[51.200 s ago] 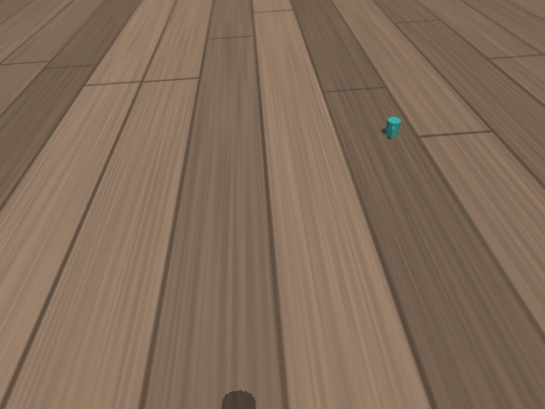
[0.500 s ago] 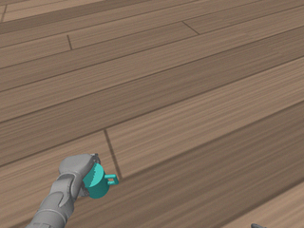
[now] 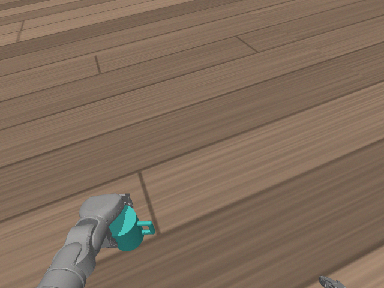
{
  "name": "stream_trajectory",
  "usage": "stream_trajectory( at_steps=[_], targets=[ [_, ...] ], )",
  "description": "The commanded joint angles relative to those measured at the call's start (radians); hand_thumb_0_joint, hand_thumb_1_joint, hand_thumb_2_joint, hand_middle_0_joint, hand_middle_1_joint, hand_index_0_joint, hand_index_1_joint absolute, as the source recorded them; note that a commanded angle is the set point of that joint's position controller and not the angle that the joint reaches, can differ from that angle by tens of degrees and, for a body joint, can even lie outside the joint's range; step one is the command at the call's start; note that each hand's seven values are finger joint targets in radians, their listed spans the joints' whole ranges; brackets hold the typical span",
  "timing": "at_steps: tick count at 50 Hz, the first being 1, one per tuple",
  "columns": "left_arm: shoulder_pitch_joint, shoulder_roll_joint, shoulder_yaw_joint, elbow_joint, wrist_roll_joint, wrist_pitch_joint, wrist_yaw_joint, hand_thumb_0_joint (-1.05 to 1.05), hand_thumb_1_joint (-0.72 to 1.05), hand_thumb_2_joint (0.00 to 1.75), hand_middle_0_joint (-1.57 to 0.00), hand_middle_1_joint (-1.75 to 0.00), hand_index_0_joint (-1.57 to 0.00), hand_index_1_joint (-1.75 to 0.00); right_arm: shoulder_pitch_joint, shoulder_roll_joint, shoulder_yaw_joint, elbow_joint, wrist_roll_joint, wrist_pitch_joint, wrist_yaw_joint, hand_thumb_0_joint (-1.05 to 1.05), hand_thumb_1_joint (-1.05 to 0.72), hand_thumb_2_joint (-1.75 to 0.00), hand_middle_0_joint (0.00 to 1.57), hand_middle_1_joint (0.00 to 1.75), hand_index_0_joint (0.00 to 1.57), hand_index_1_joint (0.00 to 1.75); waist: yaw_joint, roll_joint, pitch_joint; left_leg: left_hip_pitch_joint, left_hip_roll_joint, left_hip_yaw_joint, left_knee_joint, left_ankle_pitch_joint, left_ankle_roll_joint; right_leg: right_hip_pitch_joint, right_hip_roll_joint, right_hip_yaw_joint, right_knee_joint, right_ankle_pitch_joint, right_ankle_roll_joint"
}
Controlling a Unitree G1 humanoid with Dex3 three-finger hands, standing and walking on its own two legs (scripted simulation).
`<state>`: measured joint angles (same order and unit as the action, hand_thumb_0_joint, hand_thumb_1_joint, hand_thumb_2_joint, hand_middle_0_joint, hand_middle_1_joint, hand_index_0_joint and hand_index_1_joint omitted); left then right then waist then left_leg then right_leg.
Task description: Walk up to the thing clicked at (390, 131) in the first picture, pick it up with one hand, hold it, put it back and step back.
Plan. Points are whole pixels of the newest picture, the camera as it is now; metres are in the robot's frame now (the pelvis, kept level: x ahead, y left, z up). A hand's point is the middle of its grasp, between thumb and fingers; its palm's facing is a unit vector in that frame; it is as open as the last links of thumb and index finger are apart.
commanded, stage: hold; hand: left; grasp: from above
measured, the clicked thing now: (131, 228) +0.32 +0.19 -0.09
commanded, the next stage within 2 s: crouch in 1.28 s
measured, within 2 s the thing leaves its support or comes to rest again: neither
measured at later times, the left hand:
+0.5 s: hand (107, 232) +0.29 +0.22 -0.02, palm faces -0.44 -0.04 -0.90, open 10.3 cm
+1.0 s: hand (104, 235) +0.28 +0.22 -0.01, palm faces -0.46 -0.05 -0.89, open 10.4 cm
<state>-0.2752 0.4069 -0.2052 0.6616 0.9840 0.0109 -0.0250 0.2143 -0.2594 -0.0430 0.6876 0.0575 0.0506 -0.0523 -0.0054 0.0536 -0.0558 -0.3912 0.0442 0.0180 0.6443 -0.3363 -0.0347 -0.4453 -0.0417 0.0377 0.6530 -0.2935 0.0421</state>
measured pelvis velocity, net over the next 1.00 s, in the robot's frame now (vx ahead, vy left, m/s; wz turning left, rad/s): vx -0.01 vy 0.00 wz -0.01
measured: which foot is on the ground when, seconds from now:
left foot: down 0.00-1.00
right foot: down 0.00-1.00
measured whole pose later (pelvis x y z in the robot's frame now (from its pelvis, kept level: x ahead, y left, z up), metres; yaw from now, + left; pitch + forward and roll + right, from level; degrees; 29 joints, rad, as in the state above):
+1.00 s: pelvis -0.01 +0.00 +0.01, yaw +0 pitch +0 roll +1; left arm -0.22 0.41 -0.21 0.56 0.97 0.01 -0.10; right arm 0.17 -0.25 -0.02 0.66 0.07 0.07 -0.06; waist 0.02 0.06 0.00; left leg -0.24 0.04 0.03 0.50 -0.25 -0.03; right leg -0.31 -0.04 0.04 0.52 -0.22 0.04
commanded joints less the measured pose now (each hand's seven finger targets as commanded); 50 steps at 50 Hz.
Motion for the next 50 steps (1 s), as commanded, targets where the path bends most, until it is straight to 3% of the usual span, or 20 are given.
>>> stream_trajectory(
  at_steps=[1,4,5,6,12,13,15,20,22,24,28,30,32,35,37,40,43,45,50],
  targets=[
    [-0.310,0.215,0.113,-0.194,-0.006,0.003,0.031,0.00,0.60,0.78,-0.87,-0.90,-0.93,-0.83,-0.061,-0.119,-0.042,-0.138,0.000,-0.035,-0.003,0.00,-0.90,-0.90,0.20,0.30,0.20,0.30,0.004,-0.051,-0.264,0.119,-0.064,0.027,-0.081,0.280,0.040,0.145,0.061,-0.032,-0.097,0.230,-0.030],
    [-0.283,0.215,0.112,-0.191,-0.004,0.007,0.017,0.00,0.61,0.80,-0.89,-0.88,-0.95,-0.83,-0.074,-0.118,-0.042,-0.147,0.002,-0.031,-0.003,0.00,-0.90,-0.90,0.20,0.30,0.20,0.30,0.016,-0.054,-0.241,0.123,-0.060,0.027,-0.098,0.273,0.039,0.154,0.063,-0.038,-0.110,0.213,-0.033],
    [-0.277,0.198,0.099,-0.197,-0.010,0.006,0.012,0.00,0.60,0.82,-0.89,-0.88,-0.94,-0.83,-0.070,-0.119,-0.042,-0.148,0.001,-0.029,-0.002,0.00,-0.90,-0.90,0.20,0.30,0.20,0.30,0.003,-0.066,-0.245,0.128,-0.060,0.028,-0.097,0.278,0.042,0.154,0.063,-0.038,-0.110,0.222,-0.032],
    [-0.302,0.206,0.098,-0.217,-0.006,0.006,0.010,0.00,0.60,0.81,-0.89,-0.88,-0.94,-0.83,-0.078,-0.117,-0.039,-0.151,0.002,-0.028,-0.002,0.00,-0.90,-0.90,0.20,0.30,0.20,0.30,0.014,-0.060,-0.244,0.128,-0.060,0.026,-0.103,0.279,0.042,0.159,0.062,-0.038,-0.115,0.221,-0.032],
    [-0.316,0.223,0.117,-0.246,-0.010,0.000,0.002,0.00,0.57,0.81,-0.85,-0.92,-0.91,-0.86,-0.093,-0.115,-0.033,-0.162,0.002,-0.024,-0.006,0.00,-0.90,-0.90,0.20,0.30,0.20,0.30,0.012,-0.059,-0.234,0.149,-0.063,0.033,-0.124,0.250,0.047,0.164,0.058,-0.033,-0.144,0.195,-0.028],
    [-0.305,0.206,0.104,-0.243,-0.007,0.001,0.002,0.00,0.56,0.83,-0.85,-0.92,-0.90,-0.86,-0.095,-0.113,-0.031,-0.164,0.003,-0.024,-0.004,0.00,-0.90,-0.90,0.20,0.30,0.20,0.30,0.007,-0.060,-0.234,0.154,-0.064,0.035,-0.127,0.248,0.047,0.170,0.057,-0.032,-0.142,0.194,-0.028],
    [-0.315,0.226,0.123,-0.252,-0.005,-0.001,0.007,0.00,0.56,0.83,-0.85,-0.92,-0.90,-0.86,-0.101,-0.114,-0.032,-0.163,0.004,-0.023,-0.006,0.00,-0.90,-0.90,0.20,0.30,0.20,0.30,0.017,-0.036,-0.233,0.162,-0.064,0.035,-0.135,0.247,0.043,0.169,0.058,-0.033,-0.148,0.185,-0.031],
    [-0.307,0.222,0.124,-0.257,-0.007,0.001,0.008,0.00,0.56,0.85,-0.84,-0.94,-0.90,-0.88,-0.115,-0.111,-0.029,-0.163,0.004,-0.023,-0.007,0.00,-0.90,-0.90,0.20,0.30,0.20,0.30,0.019,-0.032,-0.213,0.167,-0.061,0.032,-0.155,0.214,0.041,0.173,0.059,-0.034,-0.166,0.146,-0.034],
    [-0.303,0.199,0.100,-0.271,-0.007,0.004,0.001,0.00,0.55,0.85,-0.83,-0.97,-0.89,-0.91,-0.121,-0.111,-0.029,-0.165,0.004,-0.025,-0.007,0.00,-0.91,-0.90,0.20,0.30,0.20,0.30,0.016,-0.051,-0.218,0.173,-0.060,0.030,-0.159,0.218,0.042,0.177,0.060,-0.034,-0.169,0.149,-0.033],
    [-0.283,0.215,0.114,-0.272,-0.004,0.009,-0.003,0.00,0.56,0.85,-0.84,-0.96,-0.89,-0.90,-0.130,-0.112,-0.030,-0.171,0.006,-0.024,-0.007,0.00,-0.90,-0.90,0.20,0.30,0.20,0.30,0.026,-0.052,-0.209,0.173,-0.063,0.036,-0.164,0.216,0.045,0.187,0.055,-0.034,-0.180,0.147,-0.031],
    [-0.289,0.205,0.094,-0.289,-0.005,0.012,-0.024,0.00,0.54,0.86,-0.83,-0.95,-0.89,-0.90,-0.129,-0.108,-0.027,-0.168,0.007,-0.024,-0.009,0.00,-0.91,-0.90,0.20,0.30,0.20,0.30,0.019,-0.056,-0.211,0.197,-0.059,0.035,-0.173,0.242,0.045,0.196,0.058,-0.038,-0.184,0.174,-0.032],
    [-0.289,0.225,0.120,-0.303,-0.016,0.007,-0.024,0.00,0.54,0.84,-0.82,-0.95,-0.88,-0.89,-0.138,-0.111,-0.025,-0.172,0.009,-0.026,-0.010,0.00,-0.91,-0.90,0.20,0.30,0.20,0.30,0.027,-0.051,-0.204,0.196,-0.062,0.036,-0.184,0.218,0.045,0.203,0.058,-0.037,-0.195,0.147,-0.033],
    [-0.290,0.200,0.098,-0.302,-0.020,0.006,-0.032,0.00,0.52,0.85,-0.81,-0.97,-0.87,-0.91,-0.143,-0.107,-0.021,-0.175,0.007,-0.026,-0.010,0.00,-0.91,-0.90,0.20,0.30,0.20,0.30,0.024,-0.045,-0.193,0.199,-0.060,0.034,-0.190,0.218,0.044,0.197,0.059,-0.039,-0.197,0.146,-0.035],
    [-0.282,0.218,0.116,-0.295,-0.014,0.004,-0.030,0.00,0.50,0.84,-0.79,-0.95,-0.85,-0.89,-0.142,-0.108,-0.019,-0.174,0.007,-0.026,-0.012,0.00,-0.91,-0.90,0.20,0.30,0.20,0.30,0.022,-0.057,-0.176,0.196,-0.060,0.035,-0.197,0.196,0.046,0.194,0.058,-0.036,-0.210,0.125,-0.033],
    [-0.305,0.206,0.098,-0.306,-0.015,0.004,-0.032,0.00,0.51,0.84,-0.80,-0.97,-0.86,-0.91,-0.146,-0.105,-0.017,-0.175,0.008,-0.028,-0.012,0.00,-0.91,-0.90,0.20,0.30,0.20,0.30,0.023,-0.047,-0.185,0.204,-0.059,0.033,-0.202,0.208,0.045,0.200,0.058,-0.038,-0.209,0.136,-0.036],
    [-0.262,0.216,0.122,-0.291,-0.016,0.001,-0.033,0.00,0.51,0.86,-0.79,-0.99,-0.85,-0.93,-0.143,-0.107,-0.018,-0.177,0.008,-0.025,-0.011,0.00,-0.91,-0.90,0.20,0.30,0.20,0.30,0.031,-0.049,-0.184,0.207,-0.056,0.032,-0.205,0.230,0.043,0.220,0.061,-0.041,-0.207,0.154,-0.037],
    [-0.288,0.193,0.090,-0.305,-0.009,-0.004,-0.035,0.00,0.48,0.87,-0.78,-0.97,-0.84,-0.92,-0.146,-0.103,-0.018,-0.178,0.007,-0.024,-0.013,0.00,-0.91,-0.90,0.20,0.30,0.20,0.30,0.021,-0.037,-0.182,0.219,-0.058,0.033,-0.207,0.237,0.043,0.209,0.060,-0.039,-0.210,0.163,-0.038],
    [-0.295,0.228,0.122,-0.296,-0.008,-0.008,-0.029,0.00,0.48,0.84,-0.77,-0.99,-0.83,-0.93,-0.140,-0.107,-0.018,-0.171,0.007,-0.025,-0.015,0.00,-0.91,-0.90,0.20,0.30,0.20,0.30,0.026,-0.037,-0.181,0.210,-0.058,0.033,-0.209,0.225,0.042,0.212,0.060,-0.041,-0.216,0.149,-0.037],
    [-0.288,0.208,0.113,-0.304,-0.008,-0.010,-0.020,0.00,0.49,0.87,-0.79,-1.00,-0.85,-0.93,-0.153,-0.102,-0.015,-0.175,0.006,-0.025,-0.015,0.00,-0.91,-0.90,0.20,0.30,0.20,0.30,0.023,-0.044,-0.172,0.218,-0.059,0.033,-0.217,0.202,0.043,0.213,0.059,-0.040,-0.230,0.124,-0.036]
  ],
)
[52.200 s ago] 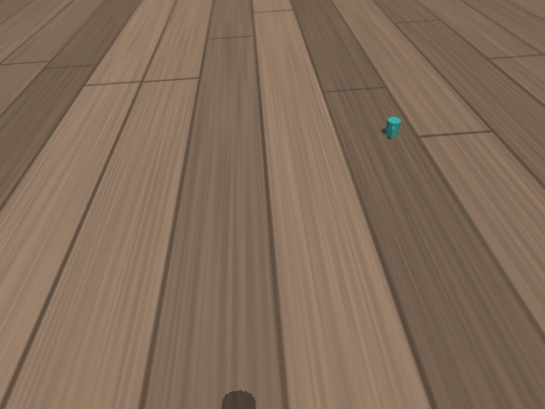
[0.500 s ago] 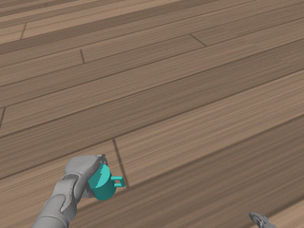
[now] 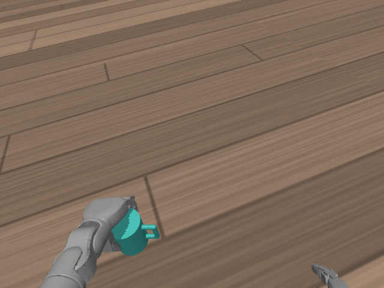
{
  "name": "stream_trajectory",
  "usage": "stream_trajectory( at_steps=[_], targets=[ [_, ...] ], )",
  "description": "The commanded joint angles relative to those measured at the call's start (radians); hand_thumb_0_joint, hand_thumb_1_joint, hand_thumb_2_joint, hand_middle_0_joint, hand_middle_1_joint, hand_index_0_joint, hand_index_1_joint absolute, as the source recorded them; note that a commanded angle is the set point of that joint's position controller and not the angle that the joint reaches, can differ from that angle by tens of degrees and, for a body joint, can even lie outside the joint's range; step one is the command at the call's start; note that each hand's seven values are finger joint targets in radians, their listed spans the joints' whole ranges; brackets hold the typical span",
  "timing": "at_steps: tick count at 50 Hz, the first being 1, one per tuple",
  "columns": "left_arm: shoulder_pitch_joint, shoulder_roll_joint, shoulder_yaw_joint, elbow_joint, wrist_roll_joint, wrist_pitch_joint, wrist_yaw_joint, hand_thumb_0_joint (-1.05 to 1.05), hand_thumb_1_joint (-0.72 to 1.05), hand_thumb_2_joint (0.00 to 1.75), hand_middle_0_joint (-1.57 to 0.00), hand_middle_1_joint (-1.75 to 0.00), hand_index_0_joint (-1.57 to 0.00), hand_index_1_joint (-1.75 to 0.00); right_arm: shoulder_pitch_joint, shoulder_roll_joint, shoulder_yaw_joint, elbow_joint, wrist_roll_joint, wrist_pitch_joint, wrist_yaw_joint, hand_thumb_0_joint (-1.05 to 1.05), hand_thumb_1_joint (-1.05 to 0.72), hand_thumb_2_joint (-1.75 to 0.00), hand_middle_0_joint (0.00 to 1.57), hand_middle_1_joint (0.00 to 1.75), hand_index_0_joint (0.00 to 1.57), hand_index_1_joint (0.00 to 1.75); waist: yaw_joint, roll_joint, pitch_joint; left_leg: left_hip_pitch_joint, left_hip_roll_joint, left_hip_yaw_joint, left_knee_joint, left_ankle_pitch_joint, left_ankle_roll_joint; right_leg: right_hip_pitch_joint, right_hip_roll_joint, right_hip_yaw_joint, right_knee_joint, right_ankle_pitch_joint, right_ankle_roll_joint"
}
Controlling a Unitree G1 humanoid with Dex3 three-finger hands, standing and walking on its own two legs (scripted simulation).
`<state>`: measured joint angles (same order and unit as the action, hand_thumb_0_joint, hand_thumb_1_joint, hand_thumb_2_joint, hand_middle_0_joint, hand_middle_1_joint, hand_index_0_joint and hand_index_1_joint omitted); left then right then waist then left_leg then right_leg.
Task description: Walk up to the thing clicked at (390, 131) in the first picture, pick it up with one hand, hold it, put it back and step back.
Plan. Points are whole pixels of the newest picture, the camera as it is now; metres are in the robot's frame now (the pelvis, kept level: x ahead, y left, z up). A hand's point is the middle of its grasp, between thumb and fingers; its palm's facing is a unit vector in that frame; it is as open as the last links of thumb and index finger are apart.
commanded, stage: hold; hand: left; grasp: from above
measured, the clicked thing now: (135, 231) +0.31 +0.19 -0.07
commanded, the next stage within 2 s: crouch in 0.28 s
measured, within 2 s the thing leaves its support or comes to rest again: neither
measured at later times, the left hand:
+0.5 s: hand (115, 230) +0.29 +0.22 -0.03, palm faces -0.47 -0.05 -0.88, open 10.4 cm
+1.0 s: hand (130, 245) +0.33 +0.25 -0.22, palm faces -0.43 +0.06 -0.90, open 10.4 cm
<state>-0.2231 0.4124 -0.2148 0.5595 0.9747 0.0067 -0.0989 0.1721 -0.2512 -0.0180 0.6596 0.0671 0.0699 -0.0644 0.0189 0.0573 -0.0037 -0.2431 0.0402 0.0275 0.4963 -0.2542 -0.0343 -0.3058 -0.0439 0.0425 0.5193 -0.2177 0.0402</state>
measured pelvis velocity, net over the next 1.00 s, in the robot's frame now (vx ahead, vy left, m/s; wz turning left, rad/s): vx -0.03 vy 0.01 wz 0.02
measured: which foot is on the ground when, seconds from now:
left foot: down 0.00-1.00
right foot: down 0.00-1.00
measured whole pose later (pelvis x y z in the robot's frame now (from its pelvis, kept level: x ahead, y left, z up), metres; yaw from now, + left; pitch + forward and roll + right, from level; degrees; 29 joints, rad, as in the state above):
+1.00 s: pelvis -0.03 +0.01 -0.10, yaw +1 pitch +22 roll -1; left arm -0.57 0.41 -0.13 1.15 1.19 -0.08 0.35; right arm 0.21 -0.27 -0.08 0.73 -0.01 0.05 -0.02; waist -0.09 0.01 -0.13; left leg -1.10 0.04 -0.04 1.23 -0.51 -0.03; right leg -1.12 -0.04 0.02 1.18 -0.44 0.05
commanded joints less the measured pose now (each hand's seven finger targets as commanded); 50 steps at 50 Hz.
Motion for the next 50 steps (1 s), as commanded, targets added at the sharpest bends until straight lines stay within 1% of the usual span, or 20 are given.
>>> stream_trajectory(
  at_steps=[1,6,8,9,10,11,16,18,19,20,23,27,31,36,40,42,46,47,49,50],
  targets=[
    [-0.341,0.203,0.124,-0.219,-0.001,-0.005,0.059,0.00,0.50,0.89,-0.79,-1.00,-0.85,-0.94,-0.114,-0.111,-0.041,-0.149,-0.003,-0.045,-0.003,0.00,-0.91,-0.90,0.20,0.30,0.20,0.30,0.007,-0.038,-0.232,0.071,-0.056,0.023,-0.072,0.121,0.040,0.079,0.062,-0.045,-0.094,0.046,-0.036],
    [-0.367,0.219,0.128,-0.196,0.010,-0.002,0.061,0.00,0.46,0.87,-0.77,-0.98,-0.83,-0.92,-0.092,-0.118,-0.049,-0.130,-0.003,-0.040,-0.004,0.00,-0.91,-0.90,0.20,0.30,0.20,0.30,-0.009,-0.053,-0.275,0.103,-0.051,0.023,-0.056,0.211,0.041,0.099,0.064,-0.045,-0.078,0.142,-0.034],
    [-0.377,0.224,0.130,-0.192,0.004,-0.001,0.061,0.00,0.48,0.87,-0.79,-0.97,-0.84,-0.92,-0.097,-0.116,-0.050,-0.126,-0.004,-0.038,-0.005,0.00,-0.91,-0.90,0.20,0.30,0.20,0.30,0.000,-0.037,-0.273,0.109,-0.056,0.027,-0.058,0.220,0.042,0.108,0.060,-0.044,-0.085,0.155,-0.032],
    [-0.399,0.203,0.110,-0.213,-0.003,-0.002,0.059,0.00,0.46,0.89,-0.77,-1.00,-0.83,-0.94,-0.091,-0.115,-0.049,-0.125,-0.004,-0.039,-0.005,0.00,-0.91,-0.90,0.20,0.30,0.20,0.30,-0.009,-0.040,-0.286,0.117,-0.054,0.027,-0.056,0.225,0.042,0.101,0.062,-0.042,-0.081,0.161,-0.033],
    [-0.378,0.205,0.118,-0.172,-0.004,-0.001,0.057,0.00,0.46,0.89,-0.77,-1.01,-0.83,-0.95,-0.088,-0.115,-0.050,-0.122,-0.004,-0.038,-0.006,0.00,-0.91,-0.90,0.20,0.30,0.20,0.30,-0.010,-0.053,-0.268,0.113,-0.053,0.029,-0.057,0.223,0.044,0.098,0.061,-0.044,-0.086,0.159,-0.031],
    [-0.360,0.186,0.104,-0.159,-0.010,0.001,0.054,0.00,0.47,0.85,-0.76,-1.01,-0.82,-0.94,-0.092,-0.115,-0.048,-0.124,-0.004,-0.037,-0.006,0.00,-0.91,-0.90,0.20,0.30,0.20,0.30,-0.012,-0.067,-0.253,0.106,-0.054,0.029,-0.059,0.212,0.046,0.094,0.060,-0.046,-0.091,0.153,-0.029],
    [-0.268,0.190,0.117,-0.148,-0.011,0.003,0.043,0.00,0.47,0.89,-0.77,-1.01,-0.83,-0.95,-0.108,-0.110,-0.046,-0.144,-0.001,-0.030,-0.002,0.00,-0.91,-0.90,0.20,0.30,0.20,0.30,0.016,-0.068,-0.211,0.072,-0.055,0.026,-0.075,0.186,0.041,0.100,0.059,-0.052,-0.101,0.111,-0.035],
    [-0.311,0.193,0.110,-0.157,-0.001,0.001,0.042,0.00,0.47,0.87,-0.77,-1.00,-0.83,-0.94,-0.103,-0.110,-0.046,-0.151,-0.001,-0.027,-0.001,0.00,-0.91,-0.90,0.20,0.30,0.20,0.30,0.004,-0.071,-0.210,0.066,-0.055,0.027,-0.075,0.177,0.044,0.093,0.059,-0.049,-0.101,0.109,-0.035],
    [-0.306,0.211,0.124,-0.159,-0.001,-0.003,0.042,0.00,0.52,0.79,-0.79,-1.03,-0.87,-0.94,-0.105,-0.112,-0.045,-0.152,0.001,-0.024,-0.001,0.00,-0.93,-0.91,0.20,0.30,0.20,0.30,0.011,-0.056,-0.201,0.069,-0.053,0.025,-0.080,0.167,0.040,0.090,0.061,-0.049,-0.102,0.096,-0.038],
    [-0.315,0.219,0.131,-0.159,0.007,-0.006,0.044,0.00,0.44,0.79,-0.71,-0.99,-0.79,-0.92,-0.102,-0.110,-0.046,-0.152,0.000,-0.024,-0.002,0.00,-0.89,-0.90,0.20,0.30,0.20,0.30,0.006,-0.046,-0.205,0.069,-0.056,0.028,-0.080,0.163,0.043,0.091,0.058,-0.047,-0.104,0.093,-0.038],
    [-0.311,0.205,0.132,-0.141,0.013,-0.018,0.061,0.00,0.44,0.87,-0.74,-1.02,-0.80,-0.96,-0.096,-0.110,-0.045,-0.148,-0.002,-0.021,-0.002,0.00,-0.90,-0.90,0.20,0.30,0.20,0.30,-0.005,-0.072,-0.214,0.074,-0.058,0.028,-0.070,0.167,0.045,0.086,0.058,-0.043,-0.098,0.098,-0.035],
    [-0.330,0.186,0.132,-0.081,0.037,-0.049,0.122,0.00,0.41,0.88,-0.72,-1.01,-0.78,-0.96,-0.071,-0.113,-0.055,-0.126,-0.009,-0.019,-0.001,0.00,-0.90,-0.90,0.20,0.30,0.20,0.30,-0.020,-0.075,-0.214,0.054,-0.056,0.023,-0.042,0.189,0.040,0.045,0.061,-0.050,-0.071,0.120,-0.037],
    [-0.326,0.160,0.127,0.048,0.065,-0.075,0.209,0.00,0.41,0.84,-0.71,-1.01,-0.77,-0.95,-0.048,-0.113,-0.063,-0.100,-0.022,-0.016,0.006,0.00,-0.90,-0.90,0.20,0.30,0.20,0.30,-0.042,-0.099,-0.200,-0.037,-0.065,0.025,0.020,0.120,0.042,-0.027,0.050,-0.046,-0.032,0.071,-0.033],
    [-0.456,0.155,0.106,0.173,0.122,-0.085,0.316,0.00,0.44,0.83,-0.73,-1.04,-0.80,-0.96,0.010,-0.127,-0.088,-0.051,-0.042,-0.015,0.022,0.00,-0.90,-0.90,0.20,0.30,0.20,0.30,-0.077,-0.078,-0.297,-0.179,-0.060,0.020,0.182,0.106,0.034,-0.162,0.048,-0.043,0.114,0.073,-0.032],
    [-0.535,0.150,0.112,0.270,0.164,-0.102,0.407,0.00,0.41,0.78,-0.70,-1.02,-0.78,-0.94,0.054,-0.132,-0.103,-0.030,-0.064,-0.024,0.038,0.00,-0.91,-0.90,0.20,0.30,0.20,0.30,-0.084,-0.050,-0.396,-0.371,-0.052,0.013,0.382,0.081,0.027,-0.346,0.052,-0.047,0.303,0.057,-0.042],
    [-0.555,0.170,0.128,0.346,0.198,-0.097,0.446,0.00,0.40,0.73,-0.69,-1.00,-0.77,-0.91,0.075,-0.144,-0.110,-0.028,-0.069,-0.027,0.044,0.00,-0.91,-0.90,0.20,0.30,0.20,0.30,-0.091,-0.033,-0.441,-0.463,-0.052,0.013,0.465,0.049,0.027,-0.413,0.048,-0.048,0.380,0.029,-0.045],
    [-0.636,0.208,0.155,0.432,0.216,-0.084,0.500,0.00,0.37,0.70,-0.66,-0.99,-0.74,-0.90,0.104,-0.156,-0.116,-0.015,-0.080,-0.041,0.041,0.00,-0.90,-0.90,0.20,0.30,0.20,0.30,-0.104,-0.003,-0.515,-0.636,-0.052,0.003,0.592,-0.019,0.030,-0.560,0.052,-0.056,0.513,-0.033,-0.050],
    [-0.664,0.223,0.165,0.452,0.214,-0.082,0.509,0.00,0.36,0.71,-0.65,-0.99,-0.73,-0.90,0.106,-0.160,-0.117,-0.009,-0.084,-0.047,0.039,0.00,-0.91,-0.90,0.20,0.30,0.20,0.30,-0.111,0.000,-0.527,-0.687,-0.051,-0.002,0.622,-0.047,0.031,-0.606,0.053,-0.058,0.545,-0.056,-0.052],
    [-0.682,0.199,0.157,0.495,0.201,-0.073,0.519,0.00,0.36,0.72,-0.65,-0.99,-0.74,-0.91,0.121,-0.159,-0.119,0.001,-0.093,-0.062,0.036,0.00,-0.90,-0.90,0.20,0.30,0.20,0.30,-0.123,0.006,-0.564,-0.749,-0.045,-0.021,0.681,-0.077,0.031,-0.696,0.054,-0.068,0.619,-0.089,-0.057],
    [-0.714,0.224,0.170,0.488,0.202,-0.070,0.522,0.00,0.33,0.73,-0.64,-0.99,-0.71,-0.91,0.129,-0.164,-0.121,0.005,-0.097,-0.068,0.034,0.00,-0.91,-0.90,0.20,0.30,0.20,0.30,-0.127,0.029,-0.602,-0.769,-0.042,-0.029,0.709,-0.096,0.030,-0.735,0.052,-0.070,0.652,-0.104,-0.059]
  ],
)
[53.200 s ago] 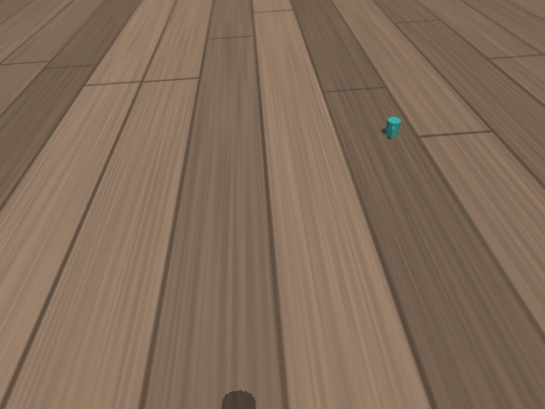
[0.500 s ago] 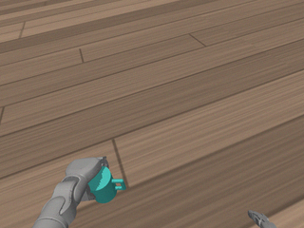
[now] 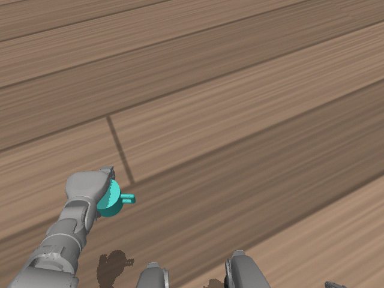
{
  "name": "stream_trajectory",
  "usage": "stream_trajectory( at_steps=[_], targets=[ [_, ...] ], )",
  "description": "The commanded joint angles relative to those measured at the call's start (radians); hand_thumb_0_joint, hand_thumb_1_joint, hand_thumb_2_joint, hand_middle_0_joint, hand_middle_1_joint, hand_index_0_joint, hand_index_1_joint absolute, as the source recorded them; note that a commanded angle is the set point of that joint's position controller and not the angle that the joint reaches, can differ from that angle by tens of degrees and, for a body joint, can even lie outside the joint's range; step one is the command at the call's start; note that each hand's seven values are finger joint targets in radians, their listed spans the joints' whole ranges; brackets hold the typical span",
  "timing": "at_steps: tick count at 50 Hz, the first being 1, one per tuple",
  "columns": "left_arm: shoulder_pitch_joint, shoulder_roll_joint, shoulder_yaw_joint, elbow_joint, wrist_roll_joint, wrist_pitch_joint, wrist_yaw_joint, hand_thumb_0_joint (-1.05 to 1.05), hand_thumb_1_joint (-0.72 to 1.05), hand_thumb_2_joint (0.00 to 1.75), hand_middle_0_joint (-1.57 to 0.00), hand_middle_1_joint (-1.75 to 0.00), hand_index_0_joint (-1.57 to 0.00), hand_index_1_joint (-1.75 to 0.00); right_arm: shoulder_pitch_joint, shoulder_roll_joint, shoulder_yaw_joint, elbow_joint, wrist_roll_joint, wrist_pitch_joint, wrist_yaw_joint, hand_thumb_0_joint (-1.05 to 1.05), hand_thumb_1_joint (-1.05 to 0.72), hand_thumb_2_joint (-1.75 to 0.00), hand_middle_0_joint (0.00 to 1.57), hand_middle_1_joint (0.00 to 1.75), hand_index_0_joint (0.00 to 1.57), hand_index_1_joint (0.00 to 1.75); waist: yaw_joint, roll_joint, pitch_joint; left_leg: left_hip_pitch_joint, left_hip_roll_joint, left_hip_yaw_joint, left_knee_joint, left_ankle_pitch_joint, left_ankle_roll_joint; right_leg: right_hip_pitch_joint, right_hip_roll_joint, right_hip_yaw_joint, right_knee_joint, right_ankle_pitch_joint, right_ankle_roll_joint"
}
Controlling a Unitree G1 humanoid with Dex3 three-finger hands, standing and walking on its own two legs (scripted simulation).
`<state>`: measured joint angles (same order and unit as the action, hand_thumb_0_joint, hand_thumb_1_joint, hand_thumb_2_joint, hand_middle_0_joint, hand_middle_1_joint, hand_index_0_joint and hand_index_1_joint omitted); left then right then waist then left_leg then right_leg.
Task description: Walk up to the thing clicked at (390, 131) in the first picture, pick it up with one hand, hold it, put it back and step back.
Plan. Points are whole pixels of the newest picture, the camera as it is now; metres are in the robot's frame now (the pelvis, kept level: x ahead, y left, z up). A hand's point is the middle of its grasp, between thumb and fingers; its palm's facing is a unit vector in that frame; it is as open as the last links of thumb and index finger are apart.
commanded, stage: crouch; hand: left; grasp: from above
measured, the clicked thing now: (113, 198) +0.39 +0.20 -0.16
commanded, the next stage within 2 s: lower in 1.38 s
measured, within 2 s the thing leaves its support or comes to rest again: neither
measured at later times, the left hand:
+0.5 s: hand (113, 214) +0.40 +0.25 -0.34, palm faces -0.47 +0.01 -0.88, open 10.4 cm
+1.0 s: hand (116, 213) +0.42 +0.26 -0.43, palm faces -0.47 +0.00 -0.88, open 10.4 cm
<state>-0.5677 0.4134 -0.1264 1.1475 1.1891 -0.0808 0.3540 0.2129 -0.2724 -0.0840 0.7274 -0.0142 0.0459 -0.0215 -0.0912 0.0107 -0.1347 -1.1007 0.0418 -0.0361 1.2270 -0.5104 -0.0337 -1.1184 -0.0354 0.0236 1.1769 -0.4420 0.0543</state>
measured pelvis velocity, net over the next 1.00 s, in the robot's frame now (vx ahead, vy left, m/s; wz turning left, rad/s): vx -0.04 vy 0.01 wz -0.04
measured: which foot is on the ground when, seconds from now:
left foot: down 0.00-1.00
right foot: down 0.00-1.00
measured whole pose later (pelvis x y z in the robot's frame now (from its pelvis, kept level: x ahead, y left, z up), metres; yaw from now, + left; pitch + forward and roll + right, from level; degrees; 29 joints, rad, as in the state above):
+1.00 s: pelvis -0.04 +0.01 -0.27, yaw -2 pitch +36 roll -6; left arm -0.90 0.66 0.07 1.34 1.25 -0.17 0.34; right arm 0.17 -0.28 -0.01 0.72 -0.11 -0.04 0.11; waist -0.22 0.02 -0.10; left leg -2.13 -0.02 -0.14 2.20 -0.71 -0.05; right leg -2.11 -0.03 0.02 2.10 -0.63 0.08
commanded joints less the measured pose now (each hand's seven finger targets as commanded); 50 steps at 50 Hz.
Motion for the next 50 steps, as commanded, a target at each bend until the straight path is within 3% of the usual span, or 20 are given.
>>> stream_trajectory(
  at_steps=[1,3,7,9,10,12,14,16,17,19,23,28,29,31,35,39,42,50],
  targets=[
    [-0.393,0.235,0.093,-0.122,-0.016,0.019,0.073,0.00,0.32,0.73,-0.63,-0.98,-0.71,-0.90,0.101,-0.146,-0.058,-0.063,-0.018,-0.049,-0.011,0.00,-0.90,-0.90,0.20,0.30,0.20,0.30,-0.012,0.087,-0.524,0.079,-0.042,0.031,0.009,0.157,0.030,0.052,0.042,-0.054,0.030,0.115,-0.074],
    [-0.402,0.220,0.088,-0.120,-0.024,0.027,0.072,0.00,0.31,0.72,-0.62,-0.99,-0.70,-0.90,0.103,-0.145,-0.056,-0.058,-0.024,-0.060,-0.011,0.00,-0.90,-0.90,0.20,0.30,0.20,0.30,-0.025,0.095,-0.572,0.006,-0.046,0.033,0.073,0.152,0.033,0.012,0.039,-0.053,0.091,0.114,-0.074],
    [-0.444,0.274,0.128,-0.132,-0.036,0.033,0.060,0.00,0.28,0.74,-0.62,-0.97,-0.69,-0.90,0.109,-0.154,-0.060,-0.049,-0.032,-0.074,-0.009,0.00,-0.90,-0.90,0.20,0.30,0.20,0.30,-0.029,0.136,-0.640,-0.053,-0.039,0.005,0.145,0.131,0.026,-0.107,0.034,-0.069,0.207,0.088,-0.080],
    [-0.422,0.291,0.141,-0.095,-0.026,0.032,0.052,0.00,0.31,0.75,-0.64,-0.98,-0.71,-0.91,0.112,-0.157,-0.057,-0.050,-0.035,-0.076,-0.003,0.00,-0.91,-0.90,0.20,0.30,0.20,0.30,-0.036,0.136,-0.649,-0.103,-0.041,-0.001,0.187,0.115,0.026,-0.158,0.032,-0.078,0.258,0.070,-0.084],
    [-0.428,0.264,0.130,-0.074,-0.028,0.030,0.048,0.00,0.32,0.78,-0.65,-0.97,-0.72,-0.90,0.111,-0.153,-0.054,-0.044,-0.037,-0.078,0.000,0.00,-0.90,-0.90,0.20,0.30,0.20,0.30,-0.047,0.130,-0.622,-0.144,-0.041,-0.004,0.209,0.096,0.026,-0.202,0.031,-0.080,0.280,0.051,-0.084],
    [-0.450,0.303,0.151,-0.077,-0.023,0.018,0.043,0.00,0.36,0.81,-0.68,-0.98,-0.74,-0.91,0.114,-0.157,-0.052,-0.045,-0.040,-0.084,0.007,0.00,-0.90,-0.90,0.20,0.30,0.20,0.30,-0.048,0.125,-0.642,-0.202,-0.048,0.002,0.256,0.059,0.035,-0.229,0.030,-0.081,0.311,0.021,-0.084],
    [-0.456,0.296,0.151,-0.064,-0.027,0.000,0.031,0.00,0.39,0.82,-0.70,-0.99,-0.76,-0.92,0.117,-0.157,-0.047,-0.044,-0.045,-0.092,0.019,0.00,-0.90,-0.90,0.20,0.30,0.20,0.30,-0.068,0.108,-0.626,-0.252,-0.051,-0.009,0.305,0.038,0.039,-0.300,0.025,-0.085,0.353,0.000,-0.083],
    [-0.458,0.346,0.175,-0.049,-0.010,-0.017,0.030,0.00,0.42,0.84,-0.72,-0.98,-0.79,-0.92,0.123,-0.167,-0.045,-0.045,-0.047,-0.097,0.028,0.00,-0.90,-0.90,0.20,0.30,0.20,0.30,-0.067,0.105,-0.646,-0.294,-0.057,-0.006,0.342,0.009,0.045,-0.323,0.025,-0.087,0.384,-0.025,-0.082],
    [-0.453,0.339,0.177,-0.038,-0.009,-0.025,0.030,0.00,0.44,0.84,-0.74,-0.99,-0.80,-0.92,0.125,-0.169,-0.043,-0.038,-0.051,-0.102,0.034,0.00,-0.90,-0.90,0.20,0.30,0.20,0.30,-0.069,0.097,-0.627,-0.299,-0.056,-0.018,0.361,0.008,0.042,-0.369,0.018,-0.089,0.404,-0.028,-0.081],
    [-0.533,0.341,0.172,-0.086,0.001,-0.048,0.036,0.00,0.47,0.87,-0.77,-0.99,-0.83,-0.93,0.126,-0.174,-0.038,-0.039,-0.056,-0.110,0.042,0.00,-0.91,-0.90,0.20,0.30,0.20,0.30,-0.088,0.155,-0.679,-0.303,-0.058,-0.014,0.393,0.000,0.040,-0.405,0.020,-0.093,0.442,-0.031,-0.083],
    [-0.586,0.394,0.207,-0.107,0.021,-0.067,0.064,0.00,0.50,0.88,-0.80,-1.00,-0.86,-0.94,0.146,-0.185,-0.034,-0.027,-0.069,-0.122,0.057,0.00,-0.91,-0.90,0.20,0.30,0.20,0.30,-0.089,0.208,-0.763,-0.284,-0.061,-0.002,0.481,0.068,0.037,-0.441,0.017,-0.094,0.515,0.025,-0.084],
    [-0.597,0.425,0.227,-0.048,0.049,-0.065,0.082,0.00,0.49,0.92,-0.80,-1.00,-0.85,-0.95,0.161,-0.195,-0.031,-0.020,-0.081,-0.125,0.079,0.00,-0.91,-0.90,0.20,0.30,0.20,0.30,-0.098,0.243,-0.755,-0.307,-0.062,0.005,0.551,0.115,0.036,-0.506,0.015,-0.102,0.581,0.054,-0.085],
    [-0.603,0.400,0.214,-0.039,0.045,-0.063,0.079,0.00,0.50,0.93,-0.81,-1.00,-0.86,-0.95,0.162,-0.194,-0.029,-0.019,-0.085,-0.125,0.083,0.00,-0.91,-0.90,0.20,0.30,0.20,0.30,-0.110,0.241,-0.735,-0.317,-0.060,-0.002,0.559,0.117,0.032,-0.527,0.010,-0.105,0.595,0.054,-0.084],
    [-0.630,0.446,0.233,-0.043,0.048,-0.061,0.081,0.00,0.49,0.92,-0.81,-0.98,-0.86,-0.94,0.156,-0.202,-0.031,-0.022,-0.087,-0.122,0.087,0.00,-0.91,-0.90,0.20,0.30,0.20,0.30,-0.104,0.249,-0.754,-0.355,-0.064,0.018,0.589,0.092,0.040,-0.517,0.016,-0.103,0.606,0.049,-0.082],
    [-0.618,0.419,0.217,0.002,0.032,-0.051,0.064,0.00,0.49,0.94,-0.80,-1.00,-0.85,-0.95,0.152,-0.198,-0.025,-0.027,-0.092,-0.118,0.096,0.00,-0.91,-0.90,0.20,0.30,0.20,0.30,-0.118,0.246,-0.696,-0.424,-0.064,0.022,0.620,0.070,0.041,-0.543,0.017,-0.109,0.637,0.030,-0.081],
    [-0.598,0.441,0.213,0.034,0.025,-0.055,0.035,0.00,0.48,0.91,-0.79,-1.01,-0.84,-0.96,0.147,-0.199,-0.022,-0.035,-0.091,-0.108,0.107,0.00,-0.91,-0.90,0.20,0.30,0.20,0.30,-0.131,0.168,-0.678,-0.523,-0.070,0.031,0.673,0.051,0.058,-0.504,0.023,-0.107,0.652,0.038,-0.070],
    [-0.635,0.477,0.225,0.023,0.021,-0.068,0.025,0.00,0.48,0.88,-0.78,-1.00,-0.83,-0.94,0.137,-0.207,-0.017,-0.031,-0.091,-0.105,0.111,0.00,-0.91,-0.90,0.20,0.30,0.20,0.30,-0.125,0.193,-0.671,-0.554,-0.070,0.033,0.699,0.034,0.057,-0.542,0.024,-0.108,0.682,0.016,-0.072],
    [-0.660,0.520,0.248,0.064,0.057,-0.109,0.036,0.00,0.44,0.84,-0.75,-0.99,-0.81,-0.93,0.154,-0.231,-0.003,-0.029,-0.097,-0.094,0.130,0.00,-0.91,-0.90,0.20,0.30,0.20,0.30,-0.134,0.259,-0.642,-0.546,-0.071,0.016,0.725,0.018,0.042,-0.661,0.022,-0.128,0.751,-0.014,-0.081]
  ],
)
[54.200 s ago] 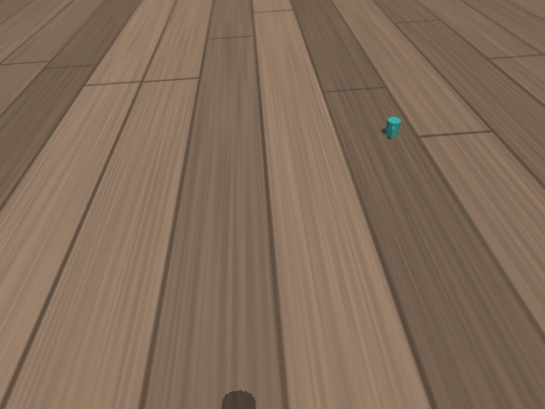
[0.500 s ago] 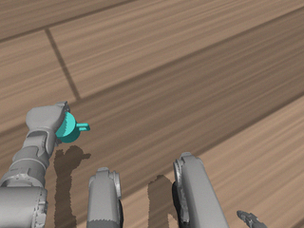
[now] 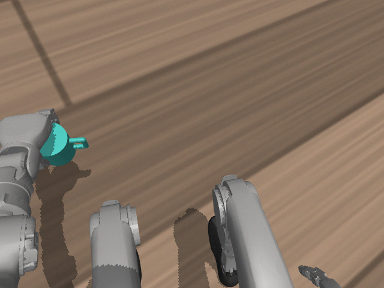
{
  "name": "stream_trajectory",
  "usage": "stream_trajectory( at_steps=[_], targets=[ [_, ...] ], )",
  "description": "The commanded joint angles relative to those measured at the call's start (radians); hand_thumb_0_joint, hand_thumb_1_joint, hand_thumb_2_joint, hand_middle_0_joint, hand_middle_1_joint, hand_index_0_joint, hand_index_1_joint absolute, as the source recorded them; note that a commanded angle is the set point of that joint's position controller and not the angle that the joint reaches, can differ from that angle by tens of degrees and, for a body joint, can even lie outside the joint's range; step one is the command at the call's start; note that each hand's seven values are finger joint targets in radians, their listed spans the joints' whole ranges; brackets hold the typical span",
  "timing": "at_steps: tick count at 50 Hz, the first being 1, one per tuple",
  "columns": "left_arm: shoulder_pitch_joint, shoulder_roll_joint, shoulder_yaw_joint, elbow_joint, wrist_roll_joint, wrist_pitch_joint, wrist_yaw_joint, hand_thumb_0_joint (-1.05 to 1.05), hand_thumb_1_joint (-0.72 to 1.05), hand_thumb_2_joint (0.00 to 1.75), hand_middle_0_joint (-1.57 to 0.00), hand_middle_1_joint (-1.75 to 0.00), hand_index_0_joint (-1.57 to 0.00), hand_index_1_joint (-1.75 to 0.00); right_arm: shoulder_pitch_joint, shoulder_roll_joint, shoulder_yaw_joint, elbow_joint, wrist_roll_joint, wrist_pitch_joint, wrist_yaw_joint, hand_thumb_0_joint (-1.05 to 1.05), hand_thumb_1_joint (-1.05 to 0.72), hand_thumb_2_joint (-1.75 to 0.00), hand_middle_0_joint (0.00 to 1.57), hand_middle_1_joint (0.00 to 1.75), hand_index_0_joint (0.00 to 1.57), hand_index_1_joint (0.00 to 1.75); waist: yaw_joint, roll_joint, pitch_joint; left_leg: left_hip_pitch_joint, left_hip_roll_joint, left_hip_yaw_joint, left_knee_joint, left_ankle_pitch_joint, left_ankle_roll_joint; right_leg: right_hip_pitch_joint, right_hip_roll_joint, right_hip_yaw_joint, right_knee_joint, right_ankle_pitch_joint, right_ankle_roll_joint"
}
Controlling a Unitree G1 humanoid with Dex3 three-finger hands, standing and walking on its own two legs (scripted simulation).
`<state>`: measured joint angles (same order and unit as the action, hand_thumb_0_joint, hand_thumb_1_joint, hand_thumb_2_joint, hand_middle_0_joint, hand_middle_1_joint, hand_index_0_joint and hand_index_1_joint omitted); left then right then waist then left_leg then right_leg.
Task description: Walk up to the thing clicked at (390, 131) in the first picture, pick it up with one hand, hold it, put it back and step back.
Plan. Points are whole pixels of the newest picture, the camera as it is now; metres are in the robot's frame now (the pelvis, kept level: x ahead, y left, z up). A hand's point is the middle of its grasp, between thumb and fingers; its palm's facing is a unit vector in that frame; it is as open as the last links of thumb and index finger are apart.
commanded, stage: crouch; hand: left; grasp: from above
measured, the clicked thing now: (61, 144) +0.47 +0.24 -0.21
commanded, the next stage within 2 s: lower in 0.38 s
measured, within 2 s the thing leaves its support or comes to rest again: rests again in 1.28 s
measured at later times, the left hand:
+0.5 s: hand (41, 150) +0.46 +0.28 -0.21, palm faces -0.46 -0.02 -0.89, open 10.4 cm
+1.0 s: hand (52, 153) +0.47 +0.28 -0.27, palm faces -0.46 -0.03 -0.89, open 10.4 cm
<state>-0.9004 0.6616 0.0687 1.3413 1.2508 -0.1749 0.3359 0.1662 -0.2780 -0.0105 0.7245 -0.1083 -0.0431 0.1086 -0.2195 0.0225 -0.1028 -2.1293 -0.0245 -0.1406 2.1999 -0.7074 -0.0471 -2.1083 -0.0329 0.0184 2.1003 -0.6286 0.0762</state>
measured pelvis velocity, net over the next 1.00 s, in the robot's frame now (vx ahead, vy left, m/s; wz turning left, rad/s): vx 0.00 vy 0.01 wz -0.05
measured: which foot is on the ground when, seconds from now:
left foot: down 0.00-1.00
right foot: down 0.00-1.00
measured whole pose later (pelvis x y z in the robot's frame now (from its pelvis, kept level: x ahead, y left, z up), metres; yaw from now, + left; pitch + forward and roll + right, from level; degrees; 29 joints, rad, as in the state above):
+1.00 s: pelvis +0.00 +0.01 -0.07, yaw -3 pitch +35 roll -10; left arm -1.00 0.81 0.15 1.58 1.38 -0.25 0.50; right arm 0.17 -0.29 0.07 0.75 -0.19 -0.09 0.19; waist -0.30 -0.01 -0.02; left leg -2.34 -0.05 -0.17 2.44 -0.72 -0.03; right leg -2.28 -0.01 0.02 2.30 -0.64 0.08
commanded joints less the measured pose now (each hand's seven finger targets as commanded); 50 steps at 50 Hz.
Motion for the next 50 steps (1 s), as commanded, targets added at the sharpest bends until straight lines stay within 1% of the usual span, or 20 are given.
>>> stream_trajectory(
  at_steps=[1,2,7,8,11,13,19,20,22,26,28,34,36,39,41,42,45,47,48,50],
  targets=[
    [-0.356,0.281,0.055,-0.142,-0.003,-0.020,0.060,0.00,0.44,0.84,-0.75,-0.98,-0.81,-0.92,0.198,-0.226,-0.076,-0.023,-0.003,-0.005,0.001,0.00,-0.91,-0.90,0.20,0.30,0.20,0.30,-0.007,0.256,-0.676,0.476,-0.006,0.125,-0.238,0.203,0.058,0.325,0.021,-0.122,-0.171,0.167,-0.104],
    [-0.374,0.276,0.050,-0.139,0.003,-0.026,0.064,0.00,0.42,0.85,-0.74,-0.97,-0.80,-0.91,0.204,-0.230,-0.072,-0.019,-0.008,-0.006,0.003,0.00,-0.91,-0.90,0.20,0.30,0.20,0.30,-0.022,0.251,-0.683,0.461,-0.007,0.122,-0.233,0.198,0.059,0.323,0.021,-0.126,-0.162,0.166,-0.102],
    [-0.392,0.277,0.046,-0.086,0.010,-0.035,0.082,0.00,0.42,0.82,-0.74,-0.95,-0.80,-0.90,0.209,-0.228,-0.063,-0.003,-0.019,-0.013,0.006,0.00,-0.91,-0.90,0.20,0.30,0.20,0.30,-0.033,0.240,-0.665,0.437,-0.010,0.132,-0.199,0.155,0.064,0.292,0.025,-0.126,-0.154,0.132,-0.101],
    [-0.444,0.324,0.066,-0.123,0.014,-0.039,0.089,0.00,0.44,0.83,-0.75,-0.96,-0.80,-0.90,0.206,-0.238,-0.064,-0.001,-0.018,-0.014,0.006,0.00,-0.91,-0.90,0.20,0.30,0.20,0.30,-0.026,0.264,-0.703,0.440,-0.011,0.131,-0.196,0.155,0.065,0.287,0.024,-0.126,-0.142,0.135,-0.102],
    [-0.397,0.289,0.046,-0.051,0.023,-0.038,0.092,0.00,0.45,0.85,-0.77,-0.96,-0.82,-0.91,0.215,-0.234,-0.055,0.005,-0.024,-0.016,0.012,0.00,-0.92,-0.90,0.20,0.30,0.20,0.30,-0.043,0.246,-0.669,0.423,-0.011,0.125,-0.184,0.155,0.063,0.271,0.025,-0.133,-0.131,0.133,-0.101],
    [-0.439,0.325,0.060,-0.063,0.030,-0.041,0.097,0.00,0.45,0.85,-0.77,-0.95,-0.82,-0.91,0.217,-0.242,-0.054,0.009,-0.023,-0.017,0.011,0.00,-0.91,-0.90,0.20,0.30,0.20,0.30,-0.037,0.254,-0.694,0.415,-0.013,0.124,-0.173,0.164,0.067,0.267,0.024,-0.133,-0.118,0.147,-0.102],
    [-0.401,0.298,0.043,0.016,0.047,-0.030,0.108,0.00,0.45,0.85,-0.79,-0.94,-0.83,-0.89,0.220,-0.246,-0.042,0.011,-0.024,-0.016,0.017,0.00,-0.92,-0.90,0.20,0.30,0.20,0.30,-0.037,0.271,-0.630,0.415,-0.015,0.113,-0.176,0.144,0.060,0.194,0.024,-0.141,-0.097,0.132,-0.106],
    [-0.410,0.291,0.040,0.013,0.049,-0.031,0.107,0.00,0.46,0.85,-0.79,-0.94,-0.83,-0.90,0.226,-0.249,-0.042,0.010,-0.027,-0.018,0.020,0.00,-0.92,-0.90,0.20,0.30,0.20,0.30,-0.053,0.267,-0.632,0.412,-0.014,0.111,-0.167,0.149,0.061,0.198,0.022,-0.144,-0.094,0.137,-0.103],
    [-0.420,0.320,0.056,0.005,0.053,-0.031,0.107,0.00,0.47,0.85,-0.80,-0.92,-0.84,-0.88,0.234,-0.257,-0.040,0.011,-0.029,-0.020,0.024,0.00,-0.92,-0.90,0.20,0.30,0.20,0.30,-0.052,0.274,-0.646,0.415,-0.014,0.104,-0.158,0.176,0.059,0.200,0.017,-0.142,-0.076,0.161,-0.101],
    [-0.450,0.314,0.054,-0.001,0.052,-0.036,0.106,0.00,0.45,0.84,-0.81,-0.91,-0.84,-0.87,0.235,-0.261,-0.041,0.011,-0.030,-0.022,0.028,0.00,-0.92,-0.90,0.20,0.30,0.20,0.30,-0.057,0.292,-0.639,0.423,-0.010,0.092,-0.160,0.170,0.055,0.166,0.016,-0.146,-0.061,0.156,-0.102],
    [-0.409,0.257,0.020,0.083,0.058,-0.037,0.105,0.00,0.45,0.82,-0.81,-0.90,-0.85,-0.86,0.233,-0.256,-0.029,0.014,-0.035,-0.025,0.033,0.00,-0.92,-0.90,0.20,0.30,0.20,0.30,-0.081,0.265,-0.565,0.391,-0.012,0.090,-0.150,0.154,0.055,0.136,0.020,-0.151,-0.057,0.142,-0.102],
    [-0.456,0.344,0.066,0.045,0.070,-0.069,0.134,0.00,0.50,0.83,-0.84,-0.90,-0.88,-0.87,0.230,-0.270,-0.021,0.017,-0.049,-0.038,0.041,0.00,-0.92,-0.90,0.20,0.30,0.20,0.30,-0.066,0.307,-0.624,0.400,-0.015,0.093,-0.102,0.208,0.054,0.154,0.021,-0.151,-0.017,0.187,-0.098],
    [-0.455,0.330,0.062,0.061,0.081,-0.077,0.146,0.00,0.53,0.82,-0.86,-0.92,-0.90,-0.88,0.236,-0.269,-0.019,0.019,-0.057,-0.042,0.046,0.00,-0.92,-0.90,0.20,0.30,0.20,0.30,-0.087,0.313,-0.602,0.407,-0.013,0.089,-0.089,0.205,0.052,0.134,0.023,-0.161,-0.008,0.183,-0.096],
    [-0.457,0.379,0.097,0.063,0.102,-0.089,0.172,0.00,0.54,0.82,-0.86,-0.93,-0.90,-0.89,0.234,-0.282,-0.021,0.018,-0.064,-0.044,0.054,0.00,-0.92,-0.90,0.20,0.30,0.20,0.30,-0.080,0.354,-0.622,0.416,-0.014,0.085,-0.086,0.219,0.046,0.124,0.022,-0.167,0.016,0.191,-0.095],
    [-0.436,0.355,0.088,0.075,0.106,-0.091,0.184,0.00,0.56,0.85,-0.88,-0.94,-0.92,-0.90,0.235,-0.276,-0.019,0.022,-0.073,-0.043,0.062,0.00,-0.92,-0.90,0.20,0.30,0.20,0.30,-0.096,0.364,-0.605,0.414,-0.014,0.086,-0.079,0.220,0.049,0.120,0.029,-0.176,0.025,0.189,-0.090],
    [-0.440,0.381,0.104,0.052,0.111,-0.092,0.193,0.00,0.55,0.86,-0.88,-0.94,-0.91,-0.90,0.233,-0.280,-0.021,0.021,-0.074,-0.042,0.062,0.00,-0.92,-0.90,0.20,0.30,0.20,0.30,-0.080,0.362,-0.633,0.416,-0.017,0.092,-0.076,0.221,0.052,0.134,0.032,-0.174,0.019,0.193,-0.091],
    [-0.400,0.375,0.105,0.097,0.107,-0.077,0.208,0.00,0.56,0.87,-0.88,-0.95,-0.92,-0.91,0.222,-0.280,-0.017,0.016,-0.077,-0.045,0.069,0.00,-0.92,-0.90,0.20,0.30,0.20,0.30,-0.084,0.359,-0.625,0.402,-0.017,0.099,-0.058,0.222,0.055,0.133,0.031,-0.174,0.030,0.200,-0.088],
    [-0.452,0.401,0.115,0.051,0.106,-0.079,0.218,0.00,0.55,0.88,-0.86,-0.92,-0.90,-0.88,0.229,-0.285,-0.016,0.020,-0.081,-0.045,0.071,0.00,-0.90,-0.90,0.20,0.30,0.20,0.30,-0.093,0.363,-0.643,0.391,-0.017,0.098,-0.046,0.233,0.059,0.145,0.035,-0.177,0.035,0.214,-0.086],
    [-0.407,0.389,0.109,0.114,0.109,-0.070,0.218,0.00,0.54,0.87,-0.86,-0.92,-0.89,-0.89,0.226,-0.283,-0.011,0.024,-0.082,-0.046,0.072,0.00,-0.91,-0.90,0.20,0.30,0.20,0.30,-0.094,0.342,-0.620,0.379,-0.019,0.100,-0.035,0.227,0.061,0.138,0.035,-0.178,0.039,0.212,-0.086],
    [-0.434,0.381,0.098,0.136,0.109,-0.070,0.220,0.00,0.54,0.87,-0.86,-0.92,-0.89,-0.88,0.233,-0.285,-0.002,0.027,-0.091,-0.055,0.080,0.00,-0.91,-0.90,0.20,0.30,0.20,0.30,-0.118,0.323,-0.576,0.341,-0.020,0.104,-0.017,0.212,0.067,0.133,0.040,-0.179,0.036,0.205,-0.082]
  ],
)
